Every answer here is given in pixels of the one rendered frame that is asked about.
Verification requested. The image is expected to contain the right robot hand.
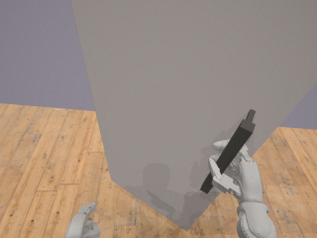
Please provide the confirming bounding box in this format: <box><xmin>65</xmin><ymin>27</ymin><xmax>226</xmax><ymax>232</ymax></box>
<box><xmin>208</xmin><ymin>139</ymin><xmax>263</xmax><ymax>205</ymax></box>

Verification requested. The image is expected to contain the left robot hand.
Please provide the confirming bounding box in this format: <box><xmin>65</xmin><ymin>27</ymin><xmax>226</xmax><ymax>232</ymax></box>
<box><xmin>64</xmin><ymin>202</ymin><xmax>102</xmax><ymax>238</ymax></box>

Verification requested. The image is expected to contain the handle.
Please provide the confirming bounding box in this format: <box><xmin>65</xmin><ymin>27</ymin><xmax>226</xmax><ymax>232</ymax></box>
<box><xmin>200</xmin><ymin>109</ymin><xmax>256</xmax><ymax>193</ymax></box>

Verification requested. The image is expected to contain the robot right forearm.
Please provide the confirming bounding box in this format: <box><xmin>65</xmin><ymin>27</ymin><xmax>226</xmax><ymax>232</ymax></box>
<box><xmin>237</xmin><ymin>201</ymin><xmax>276</xmax><ymax>238</ymax></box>

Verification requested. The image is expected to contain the fridge door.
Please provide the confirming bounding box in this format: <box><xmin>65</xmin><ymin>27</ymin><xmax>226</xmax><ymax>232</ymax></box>
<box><xmin>70</xmin><ymin>0</ymin><xmax>317</xmax><ymax>231</ymax></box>

